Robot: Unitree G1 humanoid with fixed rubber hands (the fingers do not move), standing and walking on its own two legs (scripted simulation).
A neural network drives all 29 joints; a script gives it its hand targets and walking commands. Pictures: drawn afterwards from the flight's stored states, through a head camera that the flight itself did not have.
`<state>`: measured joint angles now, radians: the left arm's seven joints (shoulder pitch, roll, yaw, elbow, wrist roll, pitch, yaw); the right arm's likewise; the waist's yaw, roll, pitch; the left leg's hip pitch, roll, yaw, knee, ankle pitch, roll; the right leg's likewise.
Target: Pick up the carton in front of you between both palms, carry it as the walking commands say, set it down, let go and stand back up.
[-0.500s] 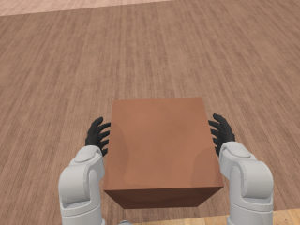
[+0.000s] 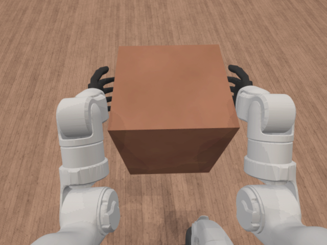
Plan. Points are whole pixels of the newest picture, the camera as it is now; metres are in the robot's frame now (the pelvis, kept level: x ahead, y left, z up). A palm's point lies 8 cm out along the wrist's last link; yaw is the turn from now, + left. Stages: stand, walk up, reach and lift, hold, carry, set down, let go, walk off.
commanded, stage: carry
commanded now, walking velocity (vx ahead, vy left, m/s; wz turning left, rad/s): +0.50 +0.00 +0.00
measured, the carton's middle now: (169, 117) +0.39 +0.00 +0.09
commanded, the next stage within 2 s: none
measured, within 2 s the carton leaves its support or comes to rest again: neither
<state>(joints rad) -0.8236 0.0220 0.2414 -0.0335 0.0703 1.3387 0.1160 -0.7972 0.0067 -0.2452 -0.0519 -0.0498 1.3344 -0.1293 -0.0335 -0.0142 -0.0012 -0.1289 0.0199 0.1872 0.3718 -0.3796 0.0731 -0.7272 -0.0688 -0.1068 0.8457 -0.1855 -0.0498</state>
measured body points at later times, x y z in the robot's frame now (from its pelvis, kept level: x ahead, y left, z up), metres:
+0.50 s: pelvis +0.36 +0.00 +0.01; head +0.43 -0.01 +0.45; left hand +0.76 +0.15 +0.17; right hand +0.75 -0.15 +0.17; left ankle +0.50 +0.07 -0.70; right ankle +0.21 -0.09 -0.71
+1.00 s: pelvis +0.68 -0.01 +0.05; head +0.71 +0.00 +0.50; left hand +1.00 +0.25 +0.20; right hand +1.10 -0.03 +0.20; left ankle +0.55 +0.06 -0.59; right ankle +0.75 -0.10 -0.67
